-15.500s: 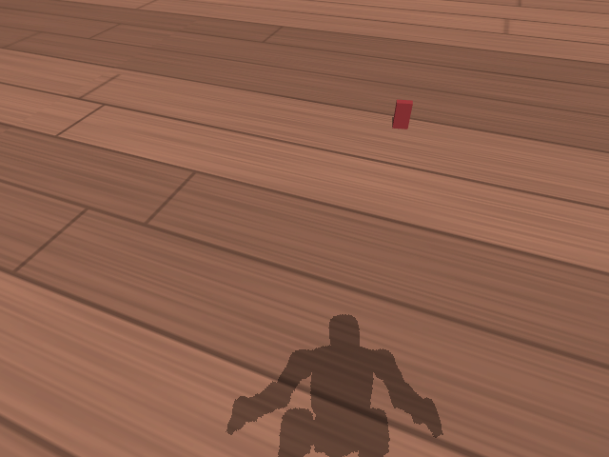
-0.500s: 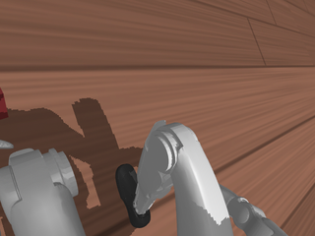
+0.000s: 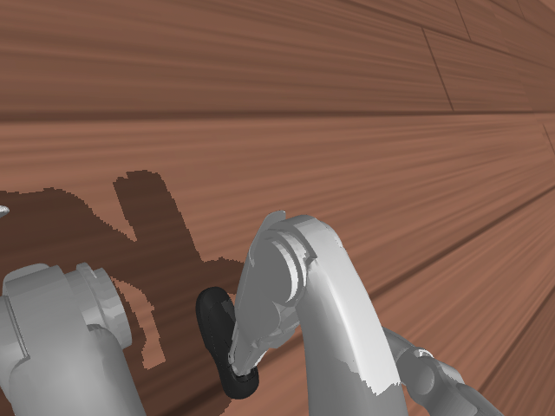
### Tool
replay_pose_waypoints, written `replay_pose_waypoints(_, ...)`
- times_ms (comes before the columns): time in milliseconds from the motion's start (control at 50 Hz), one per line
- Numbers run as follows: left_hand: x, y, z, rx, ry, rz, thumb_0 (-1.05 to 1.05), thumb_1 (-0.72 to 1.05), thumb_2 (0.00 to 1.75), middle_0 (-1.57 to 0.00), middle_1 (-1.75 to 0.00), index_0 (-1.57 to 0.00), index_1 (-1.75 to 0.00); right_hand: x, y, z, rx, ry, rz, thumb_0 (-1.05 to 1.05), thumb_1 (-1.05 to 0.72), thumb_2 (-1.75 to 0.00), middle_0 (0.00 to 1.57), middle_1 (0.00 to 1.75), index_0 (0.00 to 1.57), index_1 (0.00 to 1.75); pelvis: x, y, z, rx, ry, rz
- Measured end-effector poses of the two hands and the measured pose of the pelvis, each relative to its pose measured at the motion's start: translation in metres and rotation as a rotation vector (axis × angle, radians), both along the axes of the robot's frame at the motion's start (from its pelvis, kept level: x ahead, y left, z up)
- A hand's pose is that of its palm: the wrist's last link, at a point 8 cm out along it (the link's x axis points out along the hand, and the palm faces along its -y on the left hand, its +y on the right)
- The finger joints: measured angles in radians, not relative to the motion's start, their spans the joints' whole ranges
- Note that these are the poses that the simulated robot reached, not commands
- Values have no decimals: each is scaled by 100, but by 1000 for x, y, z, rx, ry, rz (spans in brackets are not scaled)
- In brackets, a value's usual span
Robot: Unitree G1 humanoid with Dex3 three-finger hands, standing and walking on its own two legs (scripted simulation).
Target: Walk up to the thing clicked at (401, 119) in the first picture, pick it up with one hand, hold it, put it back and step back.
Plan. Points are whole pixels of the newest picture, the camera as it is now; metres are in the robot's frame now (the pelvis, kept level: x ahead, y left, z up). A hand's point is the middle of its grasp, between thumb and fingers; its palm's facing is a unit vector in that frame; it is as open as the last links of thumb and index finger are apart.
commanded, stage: close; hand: left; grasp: from the side
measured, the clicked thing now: out of the picture +0.45 +0.28 -0.20
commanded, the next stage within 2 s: settle in 0.80 s
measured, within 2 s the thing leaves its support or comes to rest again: leaves its support in 1.10 s
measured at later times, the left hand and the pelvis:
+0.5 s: hand out of the picture +0.44 +0.29 -0.17, palm faces +0.35 -0.93 +0.00, open 8.3 cm; pelvis +0.00 +0.00 +0.00, yaw +0 degrees
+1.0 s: hand out of the picture +0.45 +0.29 -0.16, palm faces +0.35 -0.94 +0.00, open 8.7 cm; pelvis +0.00 +0.00 +0.00, yaw +0 degrees
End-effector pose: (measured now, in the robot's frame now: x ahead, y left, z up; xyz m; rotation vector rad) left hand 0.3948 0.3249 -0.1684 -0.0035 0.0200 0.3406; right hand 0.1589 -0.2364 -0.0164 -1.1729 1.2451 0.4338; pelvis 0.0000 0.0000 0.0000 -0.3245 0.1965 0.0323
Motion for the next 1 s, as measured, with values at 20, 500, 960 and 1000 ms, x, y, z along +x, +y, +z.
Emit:
replay_pose_waypoints(20, 0, 0, 0, -1, 1, 1, -1, -16, 28, -33, -28, -32, -28, 0, 0, 0, 0, 1, -1, 0, -92, -90, 21, 30, 20, 30, 0, 0, 0, 0, 0, 0)
replay_pose_waypoints(500, 9, 4, 2, 0, 3, 22, 0, 15, 63, -76, -72, -74, -72, 1, -3, 0, -7, 13, -3, 0, -90, -89, 21, 30, 20, 30, 1, -2, 2, 3, 11, -5)
replay_pose_waypoints(960, 14, 4, 4, -7, 12, 19, 1, -18, 88, -84, -102, -84, -102, -3, -3, 1, -14, 20, -19, 0, -91, -89, 21, 30, 20, 30, 1, -2, 4, 1, 16, -2)
replay_pose_waypoints(1000, 15, 4, 5, -5, 10, 18, 1, -20, 89, -84, -104, -84, -103, -4, -3, 1, -14, 20, -21, 0, -91, -90, 21, 30, 20, 30, 1, -2, 4, 2, 16, -2)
